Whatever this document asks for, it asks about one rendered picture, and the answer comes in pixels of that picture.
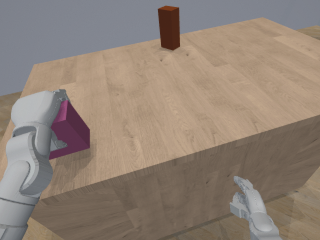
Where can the table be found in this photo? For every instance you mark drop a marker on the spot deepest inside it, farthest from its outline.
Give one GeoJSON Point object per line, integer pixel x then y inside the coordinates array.
{"type": "Point", "coordinates": [169, 129]}

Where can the robot right forearm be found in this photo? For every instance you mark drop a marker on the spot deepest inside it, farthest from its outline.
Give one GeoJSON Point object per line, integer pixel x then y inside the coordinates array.
{"type": "Point", "coordinates": [262, 227]}

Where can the robot left forearm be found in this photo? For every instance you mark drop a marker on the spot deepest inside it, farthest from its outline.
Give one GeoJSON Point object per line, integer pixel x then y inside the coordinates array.
{"type": "Point", "coordinates": [28, 173]}

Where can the sponge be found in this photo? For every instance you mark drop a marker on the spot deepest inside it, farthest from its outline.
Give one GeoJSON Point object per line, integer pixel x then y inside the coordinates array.
{"type": "Point", "coordinates": [69, 127]}

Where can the robot right hand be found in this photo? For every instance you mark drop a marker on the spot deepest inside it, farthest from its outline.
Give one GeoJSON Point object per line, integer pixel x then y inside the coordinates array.
{"type": "Point", "coordinates": [244, 205]}

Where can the robot left hand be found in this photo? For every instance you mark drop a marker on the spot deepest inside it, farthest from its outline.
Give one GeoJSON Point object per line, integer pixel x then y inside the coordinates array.
{"type": "Point", "coordinates": [41, 107]}

